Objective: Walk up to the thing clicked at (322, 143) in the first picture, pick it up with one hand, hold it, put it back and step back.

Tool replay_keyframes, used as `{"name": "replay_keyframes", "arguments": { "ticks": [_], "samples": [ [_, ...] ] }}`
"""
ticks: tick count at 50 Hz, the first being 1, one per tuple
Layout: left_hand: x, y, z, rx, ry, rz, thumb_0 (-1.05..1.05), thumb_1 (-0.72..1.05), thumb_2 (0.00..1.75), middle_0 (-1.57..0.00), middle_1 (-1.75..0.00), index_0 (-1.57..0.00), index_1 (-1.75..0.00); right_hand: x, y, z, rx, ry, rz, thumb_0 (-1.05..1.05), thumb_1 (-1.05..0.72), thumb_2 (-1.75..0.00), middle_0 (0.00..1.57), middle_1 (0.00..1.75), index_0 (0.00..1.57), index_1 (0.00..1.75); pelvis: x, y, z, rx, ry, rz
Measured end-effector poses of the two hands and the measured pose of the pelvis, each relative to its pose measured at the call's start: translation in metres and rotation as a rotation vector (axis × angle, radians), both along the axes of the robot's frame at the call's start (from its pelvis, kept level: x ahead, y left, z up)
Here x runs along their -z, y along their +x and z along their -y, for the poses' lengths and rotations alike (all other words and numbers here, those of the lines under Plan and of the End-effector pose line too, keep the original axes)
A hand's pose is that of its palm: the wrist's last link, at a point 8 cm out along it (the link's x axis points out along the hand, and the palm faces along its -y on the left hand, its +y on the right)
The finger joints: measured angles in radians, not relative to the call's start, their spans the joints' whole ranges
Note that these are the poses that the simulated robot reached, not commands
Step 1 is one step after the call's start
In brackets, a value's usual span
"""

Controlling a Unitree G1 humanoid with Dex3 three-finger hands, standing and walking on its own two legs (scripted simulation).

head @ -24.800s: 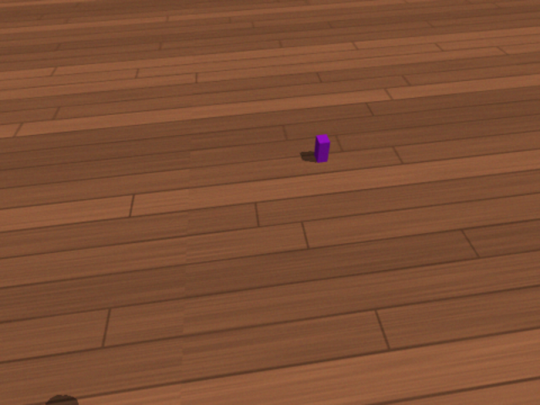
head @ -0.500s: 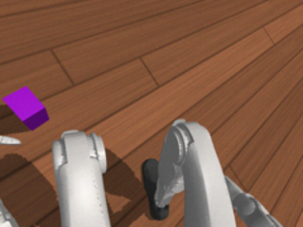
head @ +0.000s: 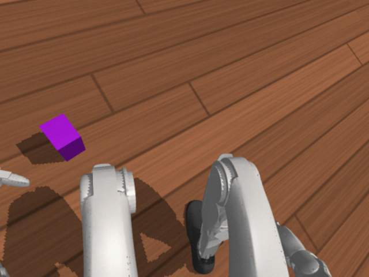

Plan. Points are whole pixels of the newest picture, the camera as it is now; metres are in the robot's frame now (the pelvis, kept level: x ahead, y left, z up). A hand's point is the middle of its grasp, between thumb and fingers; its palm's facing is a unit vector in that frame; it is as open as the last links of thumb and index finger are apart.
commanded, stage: home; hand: left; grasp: from the side
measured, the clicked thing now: (65, 139) +0.42 +0.26 -0.25
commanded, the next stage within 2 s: none
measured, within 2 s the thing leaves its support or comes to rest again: neither
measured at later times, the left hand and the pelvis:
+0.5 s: hand out of the picture +0.26 +0.29 +0.08, palm faces +0.21 -0.88 -0.42, open 17.6 cm; pelvis +0.03 -0.02 +0.18, yaw +7 degrees
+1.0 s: hand out of the picture +0.25 +0.22 +0.30, palm faces +0.24 -0.91 -0.34, open 17.1 cm; pelvis +0.09 +0.00 +0.37, yaw +8 degrees
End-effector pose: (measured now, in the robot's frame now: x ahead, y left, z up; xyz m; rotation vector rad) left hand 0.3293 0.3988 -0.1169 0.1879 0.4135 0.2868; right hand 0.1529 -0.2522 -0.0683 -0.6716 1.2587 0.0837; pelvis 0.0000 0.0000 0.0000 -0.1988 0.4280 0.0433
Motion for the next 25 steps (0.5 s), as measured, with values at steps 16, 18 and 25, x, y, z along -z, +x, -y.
{"name": "replay_keyframes", "arguments": {
  "ticks": [16, 18, 25],
  "samples": [
    [-0.147, -0.079, 0.043, -0.024, 0.155, -0.258, -0.01, -0.58, 0.03, -0.05, -0.05, -0.06, -0.05, -0.058, 0.05, -0.016, 0.171, 0.216, 0.15, 0.0, -0.9, -0.9, 0.2, 0.3, 0.2, 0.3, -0.103, 0.007, 0.01, -0.033, 0.099, -0.136],
    [-0.166, -0.085, 0.051, -0.039, 0.15, -0.273, -0.01, -0.58, 0.03, -0.05, -0.05, -0.06, -0.05, -0.077, 0.063, -0.018, 0.166, 0.227, 0.187, 0.0, -0.9, -0.9, 0.2, 0.3, 0.2, 0.3, -0.122, 0.01, 0.012, -0.037, 0.108, -0.136],
    [-0.232, -0.093, 0.073, -0.089, 0.121, -0.322, -0.01, -0.57, 0.04, -0.05, -0.05, -0.06, -0.06, -0.151, 0.102, -0.019, 0.158, 0.242, 0.325, 0.0, -0.9, -0.9, 0.2, 0.3, 0.2, 0.3, -0.185, 0.026, 0.016, -0.049, 0.129, -0.116]
  ]
}}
